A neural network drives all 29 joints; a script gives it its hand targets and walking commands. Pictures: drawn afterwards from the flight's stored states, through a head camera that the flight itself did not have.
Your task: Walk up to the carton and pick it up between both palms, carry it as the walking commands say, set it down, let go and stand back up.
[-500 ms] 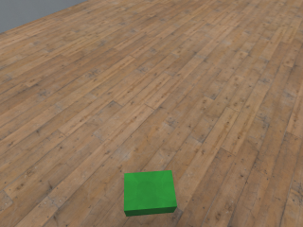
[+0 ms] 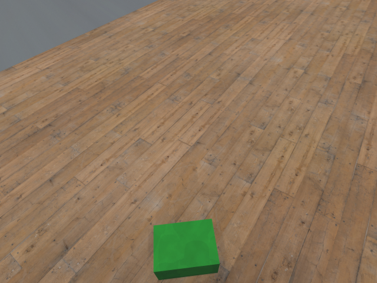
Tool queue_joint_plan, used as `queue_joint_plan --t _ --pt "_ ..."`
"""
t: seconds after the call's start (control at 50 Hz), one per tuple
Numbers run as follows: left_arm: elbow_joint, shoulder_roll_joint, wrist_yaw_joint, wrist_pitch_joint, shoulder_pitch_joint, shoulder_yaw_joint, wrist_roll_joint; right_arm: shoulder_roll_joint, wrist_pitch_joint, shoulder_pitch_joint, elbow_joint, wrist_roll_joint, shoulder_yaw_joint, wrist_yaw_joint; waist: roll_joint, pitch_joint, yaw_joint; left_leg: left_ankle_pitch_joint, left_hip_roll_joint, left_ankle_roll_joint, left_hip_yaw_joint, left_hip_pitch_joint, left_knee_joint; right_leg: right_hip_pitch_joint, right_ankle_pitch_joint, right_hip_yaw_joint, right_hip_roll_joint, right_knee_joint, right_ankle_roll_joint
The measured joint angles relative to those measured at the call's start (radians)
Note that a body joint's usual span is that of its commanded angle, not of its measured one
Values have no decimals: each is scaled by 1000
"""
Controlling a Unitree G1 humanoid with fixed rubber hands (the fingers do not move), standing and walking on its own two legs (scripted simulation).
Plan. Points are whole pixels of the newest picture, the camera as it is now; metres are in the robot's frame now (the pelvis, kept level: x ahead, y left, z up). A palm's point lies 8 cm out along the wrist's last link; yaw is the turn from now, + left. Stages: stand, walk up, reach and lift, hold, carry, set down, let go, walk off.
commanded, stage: walk up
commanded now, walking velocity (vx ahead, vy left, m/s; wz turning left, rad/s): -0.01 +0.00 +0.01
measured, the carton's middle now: (185, 249) +0.41 +0.08 -0.70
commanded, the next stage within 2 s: none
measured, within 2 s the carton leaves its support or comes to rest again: neither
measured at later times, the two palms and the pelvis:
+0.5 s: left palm out of the picture +0.00 +0.20 -0.14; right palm out of the picture -0.01 -0.23 -0.15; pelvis +0.00 -0.02 +0.00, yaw +0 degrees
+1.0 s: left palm out of the picture +0.01 +0.20 -0.14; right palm out of the picture +0.00 -0.25 -0.15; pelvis +0.01 -0.02 +0.00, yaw +0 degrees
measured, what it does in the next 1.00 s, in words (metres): stands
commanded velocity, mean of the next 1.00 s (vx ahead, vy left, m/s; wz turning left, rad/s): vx -0.01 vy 0.00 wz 0.00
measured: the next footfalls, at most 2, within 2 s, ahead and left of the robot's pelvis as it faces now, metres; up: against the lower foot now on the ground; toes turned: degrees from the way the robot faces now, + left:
none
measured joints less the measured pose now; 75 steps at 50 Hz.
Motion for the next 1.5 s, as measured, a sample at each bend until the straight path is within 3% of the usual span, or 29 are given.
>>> queue_joint_plan --t 0.9,1.5 --pt "20 0 5 1 18 12 -1 12 -6 23 35 4 11 -17 4 -7 -1 -21 39 -40 -18 -1 19 7 -17 -16 36 4 -36" --pt "1 11 5 11 -1 23 -3 14 -5 26 46 -6 21 -20 -6 3 -5 -13 20 -20 -12 -10 29 -5 -11 -14 15 20 -16"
